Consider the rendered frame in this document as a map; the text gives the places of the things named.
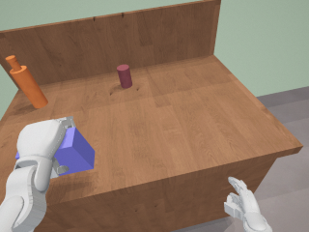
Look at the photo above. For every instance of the right robot forearm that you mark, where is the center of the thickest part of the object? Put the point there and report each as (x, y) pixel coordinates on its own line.
(255, 222)

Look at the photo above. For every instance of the right robot hand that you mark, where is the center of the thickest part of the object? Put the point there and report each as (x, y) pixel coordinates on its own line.
(238, 205)

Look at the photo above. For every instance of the sponge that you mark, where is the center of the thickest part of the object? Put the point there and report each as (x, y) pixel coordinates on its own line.
(74, 152)

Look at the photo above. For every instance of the left robot hand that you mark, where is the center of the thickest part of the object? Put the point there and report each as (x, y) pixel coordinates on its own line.
(44, 139)

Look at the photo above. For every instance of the left robot forearm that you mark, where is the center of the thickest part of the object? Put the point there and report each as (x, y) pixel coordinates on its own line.
(25, 205)

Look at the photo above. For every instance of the table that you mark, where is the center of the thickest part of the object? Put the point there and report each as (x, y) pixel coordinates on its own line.
(164, 147)

